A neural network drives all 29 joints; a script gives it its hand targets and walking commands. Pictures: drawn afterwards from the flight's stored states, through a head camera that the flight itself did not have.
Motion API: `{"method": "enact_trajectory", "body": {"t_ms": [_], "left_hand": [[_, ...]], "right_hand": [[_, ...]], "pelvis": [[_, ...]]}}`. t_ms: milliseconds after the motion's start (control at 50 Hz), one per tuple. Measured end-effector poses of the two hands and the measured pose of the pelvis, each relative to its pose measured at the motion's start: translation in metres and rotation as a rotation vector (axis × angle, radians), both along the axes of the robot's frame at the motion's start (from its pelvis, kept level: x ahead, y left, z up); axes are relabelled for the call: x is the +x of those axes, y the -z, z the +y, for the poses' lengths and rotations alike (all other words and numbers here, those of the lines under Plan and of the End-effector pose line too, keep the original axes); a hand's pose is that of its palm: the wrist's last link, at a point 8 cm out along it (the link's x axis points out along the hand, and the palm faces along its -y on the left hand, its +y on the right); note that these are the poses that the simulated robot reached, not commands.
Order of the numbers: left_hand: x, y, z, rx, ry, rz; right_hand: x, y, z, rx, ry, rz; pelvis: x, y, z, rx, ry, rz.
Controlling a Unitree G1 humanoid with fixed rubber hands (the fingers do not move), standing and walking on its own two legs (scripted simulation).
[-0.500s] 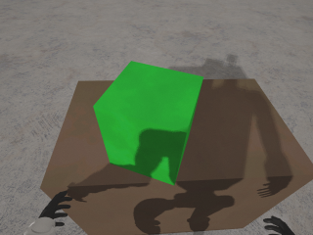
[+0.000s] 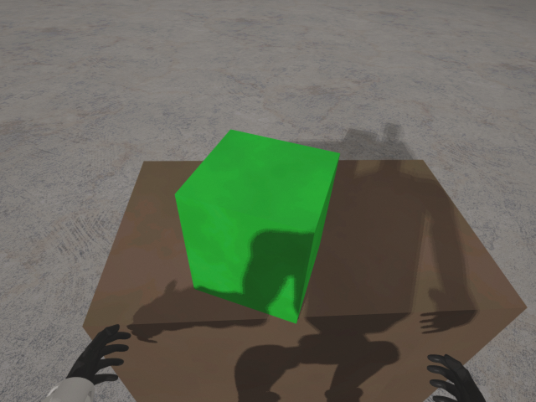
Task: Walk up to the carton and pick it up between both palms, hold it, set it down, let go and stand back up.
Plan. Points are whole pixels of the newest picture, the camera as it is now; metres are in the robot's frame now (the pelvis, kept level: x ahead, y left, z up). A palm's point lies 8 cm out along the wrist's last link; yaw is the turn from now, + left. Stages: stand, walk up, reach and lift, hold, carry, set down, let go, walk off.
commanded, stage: reach and lift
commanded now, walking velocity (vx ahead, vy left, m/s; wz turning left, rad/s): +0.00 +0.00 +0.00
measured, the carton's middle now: (262, 225) +0.43 +0.03 +0.03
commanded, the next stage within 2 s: none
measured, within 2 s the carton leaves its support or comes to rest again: neither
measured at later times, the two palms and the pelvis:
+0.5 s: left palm (86, 333) +0.22 +0.27 +0.02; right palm (455, 393) +0.15 -0.21 +0.04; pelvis +0.01 +0.01 +0.00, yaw +0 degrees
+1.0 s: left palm (96, 304) +0.25 +0.26 +0.05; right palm (418, 333) +0.21 -0.18 +0.06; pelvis +0.06 +0.03 +0.00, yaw +0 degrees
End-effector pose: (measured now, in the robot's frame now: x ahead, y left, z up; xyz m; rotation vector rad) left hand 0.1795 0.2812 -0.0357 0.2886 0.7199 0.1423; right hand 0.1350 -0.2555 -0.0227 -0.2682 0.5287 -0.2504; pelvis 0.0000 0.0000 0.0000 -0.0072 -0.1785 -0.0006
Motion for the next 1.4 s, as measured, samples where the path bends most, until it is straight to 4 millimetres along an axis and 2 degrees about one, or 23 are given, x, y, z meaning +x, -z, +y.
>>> {"method": "enact_trajectory", "body": {"t_ms": [140, 260, 380, 460, 580, 680, 920, 980, 1140, 1240, 1400], "left_hand": [[-0.002, -0.018, -0.001, 0.014, 0.04, -0.062], [0.003, -0.029, -0.016, -0.046, 0.084, -0.131], [0.02, -0.041, -0.023, -0.106, 0.109, -0.212], [0.034, -0.055, -0.012, -0.108, 0.125, -0.279], [0.045, -0.062, -0.004, -0.124, 0.15, -0.312], [0.048, -0.058, -0.01, -0.172, 0.178, -0.304], [0.066, -0.075, -0.014, -0.186, 0.22, -0.385], [0.07, -0.084, -0.017, -0.192, 0.234, -0.418], [0.07, -0.086, -0.014, -0.198, 0.208, -0.389], [0.083, -0.1, -0.022, -0.214, 0.217, -0.417], [0.098, -0.127, -0.019, -0.2, 0.2, -0.454]], "right_hand": [[-0.002, -0.012, 0.004, 0.034, 0.032, -0.059], [0.004, -0.029, 0.005, 0.08, 0.082, -0.116], [0.011, -0.05, 0.027, 0.134, 0.103, -0.16], [0.012, -0.056, 0.041, 0.134, 0.122, -0.15], [0.026, -0.068, 0.057, 0.126, 0.119, -0.163], [0.045, -0.076, 0.069, 0.147, 0.124, -0.202], [0.07, -0.083, 0.078, 0.162, 0.131, -0.256], [0.075, -0.086, 0.08, 0.171, 0.128, -0.273], [0.091, -0.092, 0.086, 0.194, 0.101, -0.293], [0.104, -0.099, 0.091, 0.211, 0.077, -0.292], [0.114, -0.114, 0.095, 0.212, 0.068, -0.296]], "pelvis": [[-0.006, 0.0, -0.002, 0.0, 0.001, -0.008], [-0.007, 0.0, -0.009, 0.001, 0.005, -0.01], [-0.002, 0.0, -0.01, 0.002, 0.005, -0.004], [0.004, 0.0, -0.001, 0.0, -0.001, 0.004], [0.018, -0.002, 0.013, -0.011, -0.004, 0.023], [0.033, -0.002, 0.02, -0.017, -0.004, 0.043], [0.055, -0.003, 0.027, -0.026, -0.003, 0.075], [0.056, -0.003, 0.028, -0.028, -0.003, 0.076], [0.052, -0.003, 0.028, -0.029, -0.003, 0.07], [0.046, -0.003, 0.028, -0.028, -0.003, 0.061], [0.036, -0.003, 0.026, -0.028, -0.003, 0.048]]}}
